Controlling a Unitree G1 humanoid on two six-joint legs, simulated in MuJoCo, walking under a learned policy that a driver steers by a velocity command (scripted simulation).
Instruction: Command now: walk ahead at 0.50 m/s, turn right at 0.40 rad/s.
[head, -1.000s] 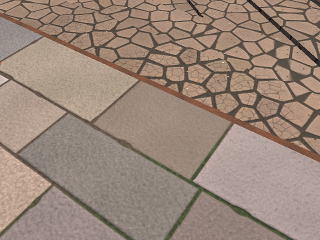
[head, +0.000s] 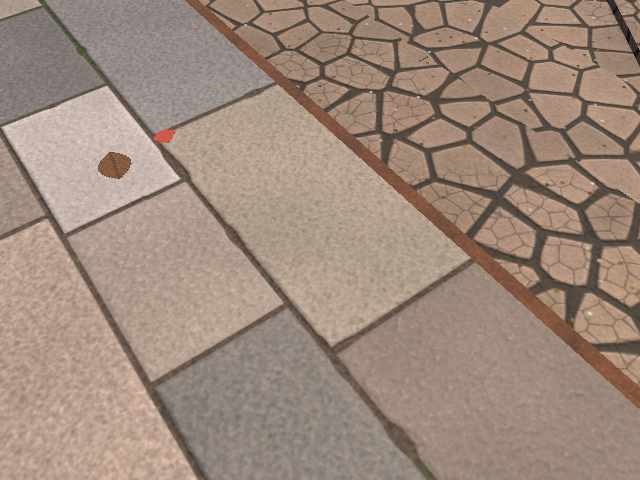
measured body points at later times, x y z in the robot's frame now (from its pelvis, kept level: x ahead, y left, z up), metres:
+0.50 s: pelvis +0.25 +0.03 +0.00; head +0.28 +0.03 +0.45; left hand +0.50 +0.21 -0.11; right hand +0.16 -0.23 -0.13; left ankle +0.19 +0.14 -0.75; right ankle +0.33 -0.13 -0.69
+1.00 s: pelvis +0.48 -0.10 +0.00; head +0.50 -0.12 +0.45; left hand +0.57 +0.15 -0.13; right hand +0.49 -0.38 -0.14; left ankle +0.64 +0.01 -0.68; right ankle +0.40 -0.14 -0.75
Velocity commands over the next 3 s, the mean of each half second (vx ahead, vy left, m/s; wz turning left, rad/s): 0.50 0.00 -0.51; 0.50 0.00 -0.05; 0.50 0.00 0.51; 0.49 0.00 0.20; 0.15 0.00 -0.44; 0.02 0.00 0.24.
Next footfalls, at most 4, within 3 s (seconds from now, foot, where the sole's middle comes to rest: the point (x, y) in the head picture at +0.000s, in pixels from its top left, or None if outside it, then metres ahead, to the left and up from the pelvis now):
0.14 left None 0.23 0.13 -0.78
0.66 right None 0.44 -0.15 -0.78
1.22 left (400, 355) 0.76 -0.08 -0.78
1.74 right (458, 257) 1.06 -0.23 -0.78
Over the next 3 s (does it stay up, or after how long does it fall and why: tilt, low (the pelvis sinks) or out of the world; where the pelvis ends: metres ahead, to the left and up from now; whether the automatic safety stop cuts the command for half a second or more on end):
stays up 1.08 -0.10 -0.02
